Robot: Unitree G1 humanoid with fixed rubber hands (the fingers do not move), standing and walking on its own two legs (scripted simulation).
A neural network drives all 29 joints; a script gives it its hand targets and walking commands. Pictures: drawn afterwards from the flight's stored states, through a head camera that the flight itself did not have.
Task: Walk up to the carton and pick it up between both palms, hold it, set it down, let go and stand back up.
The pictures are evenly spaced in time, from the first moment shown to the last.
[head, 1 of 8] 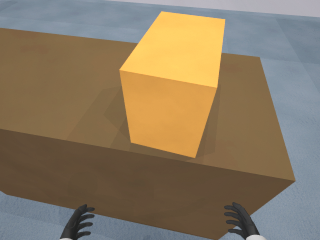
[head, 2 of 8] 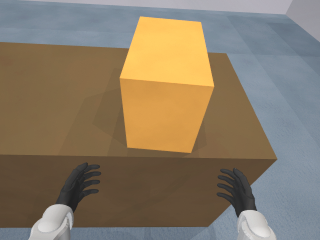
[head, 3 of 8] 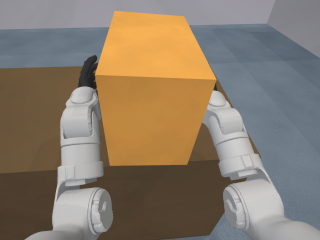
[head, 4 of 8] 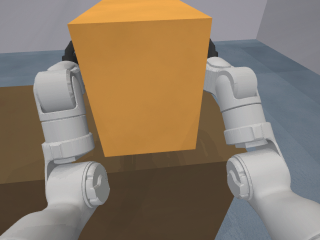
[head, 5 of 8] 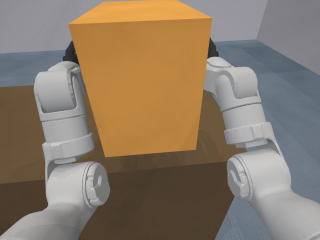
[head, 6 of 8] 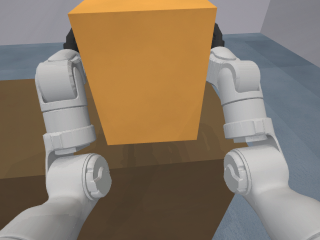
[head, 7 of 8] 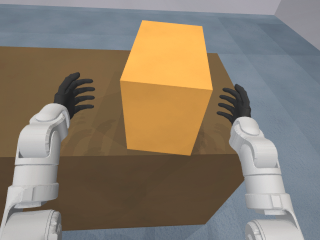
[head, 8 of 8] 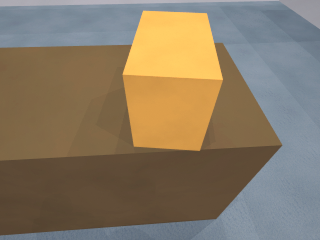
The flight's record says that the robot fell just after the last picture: no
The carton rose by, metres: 0.19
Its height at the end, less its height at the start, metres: +0.00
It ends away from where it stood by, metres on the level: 0.03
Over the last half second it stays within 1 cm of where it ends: yes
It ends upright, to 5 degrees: yes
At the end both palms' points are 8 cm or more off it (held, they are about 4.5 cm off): yes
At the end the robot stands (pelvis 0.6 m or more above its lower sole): yes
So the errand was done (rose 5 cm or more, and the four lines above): yes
